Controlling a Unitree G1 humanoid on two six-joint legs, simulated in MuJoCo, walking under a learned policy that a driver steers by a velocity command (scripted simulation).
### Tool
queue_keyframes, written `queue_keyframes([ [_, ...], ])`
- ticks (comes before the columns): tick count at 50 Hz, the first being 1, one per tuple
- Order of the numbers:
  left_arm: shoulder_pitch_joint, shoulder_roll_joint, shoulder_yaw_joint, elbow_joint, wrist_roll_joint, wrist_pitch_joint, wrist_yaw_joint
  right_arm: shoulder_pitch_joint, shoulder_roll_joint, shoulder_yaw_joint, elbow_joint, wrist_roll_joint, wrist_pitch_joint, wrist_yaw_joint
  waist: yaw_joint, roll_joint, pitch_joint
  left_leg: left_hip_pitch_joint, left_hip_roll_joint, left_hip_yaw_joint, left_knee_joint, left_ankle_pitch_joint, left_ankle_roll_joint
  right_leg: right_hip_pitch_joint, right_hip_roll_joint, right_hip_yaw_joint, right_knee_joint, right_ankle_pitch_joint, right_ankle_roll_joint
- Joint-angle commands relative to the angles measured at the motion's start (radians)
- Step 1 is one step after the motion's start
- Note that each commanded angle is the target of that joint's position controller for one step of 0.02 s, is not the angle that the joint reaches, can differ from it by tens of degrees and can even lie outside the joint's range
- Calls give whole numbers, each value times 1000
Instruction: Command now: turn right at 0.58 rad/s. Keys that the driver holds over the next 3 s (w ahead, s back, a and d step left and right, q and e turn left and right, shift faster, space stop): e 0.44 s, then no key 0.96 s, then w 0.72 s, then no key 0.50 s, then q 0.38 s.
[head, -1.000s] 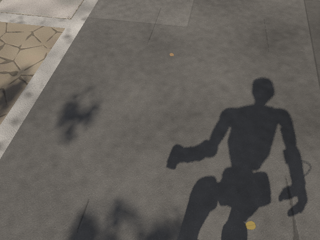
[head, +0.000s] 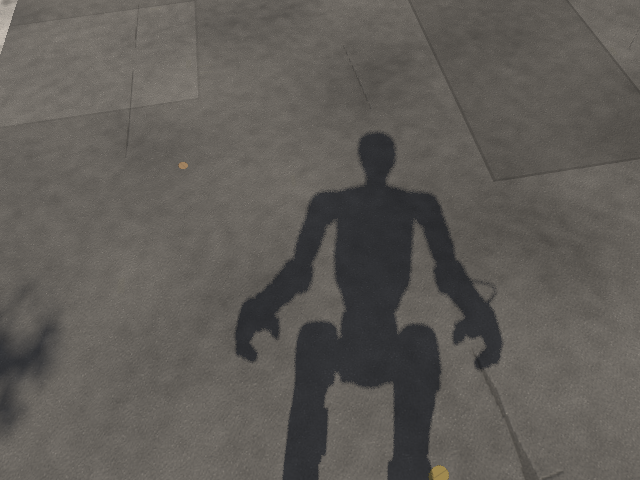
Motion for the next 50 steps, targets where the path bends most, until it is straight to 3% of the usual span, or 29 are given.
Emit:
queue_keyframes([
  [1,47,162,44,-50,4,-10,7,-46,-65,-10,-82,3,-10,-6,34,-154,-73,-111,-2,-22,-74,-24,-6,187,-253,299,-102,234,-159],
  [8,13,190,57,-63,15,-1,-6,-43,-70,0,-113,19,-27,-17,29,-158,-95,77,-56,-31,-266,-70,28,97,-230,414,-60,294,-150],
  [10,-20,190,59,-66,11,1,-10,-6,-70,3,-113,25,-34,-21,7,-164,-100,170,-73,-34,-374,-53,44,63,-210,445,-48,305,-121],
  [12,-74,174,55,-74,-4,3,-8,71,-70,4,-96,19,-47,-34,-50,-138,-96,353,-59,-37,-637,98,60,-39,-144,427,-2,181,-44],
  [13,-49,122,42,-83,-11,-2,-5,74,-143,-11,-101,4,-53,-44,-32,-8,-100,442,109,-193,-757,49,99,-145,-62,338,112,-40,21],
  [14,12,72,32,-91,-12,-7,1,-7,-234,-24,-138,2,-47,-43,13,200,-87,473,356,-466,-819,102,195,-309,120,102,317,-333,67],
  [15,-2,167,54,-74,29,-3,6,-7,-212,-25,-136,-8,-41,-34,-2,137,-67,336,400,-447,-776,224,282,-284,55,56,526,-384,80],
  [16,4,181,63,-58,27,1,1,-44,-138,-4,-147,-2,-41,-27,26,73,-44,289,347,-365,-762,281,282,-254,31,65,617,-336,81],
  [17,24,168,63,-38,25,9,-7,-91,-97,7,-154,2,-42,-22,46,54,-17,258,276,-256,-751,307,253,-242,22,54,683,-275,87],
  [18,41,162,62,-28,21,17,-19,-118,-88,11,-164,0,-42,-24,57,84,-25,282,223,-181,-740,322,228,-253,19,38,729,-228,97],
  [20,41,148,55,-23,11,24,-35,-92,-89,10,-163,-2,-45,-28,33,108,-34,344,196,-105,-714,433,230,-287,9,1,744,-210,125],
  [24,-45,113,37,-51,8,30,-39,28,-113,-3,-122,1,-50,-26,-35,106,-53,476,239,-101,-677,526,263,-314,-11,-12,610,-241,147],
  [30,-53,81,8,-50,-4,29,-24,12,-142,-13,-93,-5,-49,4,-34,164,-81,403,243,-64,-614,604,262,-81,-16,-92,287,-291,102],
  [32,-14,70,0,-33,-4,19,-17,4,-148,-14,-79,3,-41,10,-2,149,-85,375,230,-52,-562,627,240,16,-13,-117,94,-174,79],
  [33,13,67,-5,-19,6,8,-11,2,-144,-12,-70,12,-37,11,23,119,-83,325,215,-32,-525,584,198,109,-21,-110,-88,-16,66],
  [34,10,107,-3,-20,24,-6,-5,36,-115,-5,-63,11,-38,12,14,34,-106,231,184,-6,-470,437,133,229,-104,14,-171,62,49],
  [35,-2,195,5,-45,30,-19,1,64,-21,22,-101,3,-38,22,-17,-232,-135,51,74,88,-312,12,55,329,-381,342,-199,257,-22],
  [36,-5,181,3,-25,18,-27,6,2,-44,20,-93,13,-16,5,30,-250,-94,144,34,32,-259,-225,49,108,-443,320,-148,407,-147],
  [37,-48,128,-13,-25,17,-33,4,6,-75,12,-82,21,-3,3,4,-181,-48,147,37,5,-208,-205,48,96,-391,268,-153,384,-162],
  [38,-88,92,-28,-21,16,-36,7,6,-70,10,-65,20,-1,6,-9,-170,-19,136,35,-5,-203,-156,48,82,-341,211,-162,332,-136],
  [39,-114,85,-33,-18,21,-34,14,26,-76,6,-44,16,-2,8,-25,-179,-10,133,31,1,-212,-106,44,95,-287,165,-161,326,-101],
  [40,-104,91,-33,-8,15,-38,23,45,-85,2,-28,6,-3,9,-22,-197,-20,134,24,10,-205,-79,38,121,-269,139,-142,421,-95],
  [42,-80,84,-38,14,10,-41,24,75,-64,8,3,4,-5,10,-19,-165,-66,164,14,14,-217,-73,24,161,-258,103,-110,518,-97],
  [44,-80,80,-41,34,11,-42,24,58,-39,17,13,12,-4,7,-9,-157,-63,197,13,19,-291,-68,19,151,-252,98,-105,454,-96],
  [47,-86,84,-40,62,15,-38,27,52,-35,21,36,16,-4,-5,0,-169,-49,250,1,31,-428,-31,24,120,-250,132,-100,327,-96],
  [49,-108,85,-39,78,6,-37,29,91,-22,28,68,11,-15,-13,-33,-131,-51,370,11,29,-631,181,36,64,-230,134,-85,220,-55],
  [50,-95,70,-44,87,4,-42,29,95,-43,27,78,1,-27,-16,-28,-97,-64,450,61,-32,-663,277,42,14,-214,140,-87,139,-18],
])
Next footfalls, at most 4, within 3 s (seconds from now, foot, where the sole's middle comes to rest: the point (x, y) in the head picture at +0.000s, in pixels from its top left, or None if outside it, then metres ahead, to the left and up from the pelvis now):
0.26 left None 0.05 0.12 -0.78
0.68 right None -0.04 -0.08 -0.78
1.00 left None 0.03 0.13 -0.78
2.14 left None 0.37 -0.07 -0.78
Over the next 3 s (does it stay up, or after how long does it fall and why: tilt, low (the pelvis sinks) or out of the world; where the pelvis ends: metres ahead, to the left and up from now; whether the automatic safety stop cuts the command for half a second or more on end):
stays up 0.34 -0.12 -0.02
